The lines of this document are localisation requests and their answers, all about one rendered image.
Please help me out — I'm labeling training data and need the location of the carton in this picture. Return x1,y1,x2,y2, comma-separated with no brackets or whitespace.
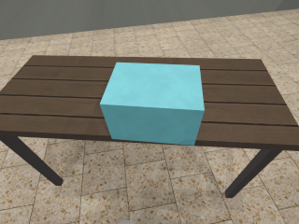
100,62,205,146

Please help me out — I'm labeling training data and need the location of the table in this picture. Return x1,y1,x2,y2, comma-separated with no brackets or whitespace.
0,55,299,199

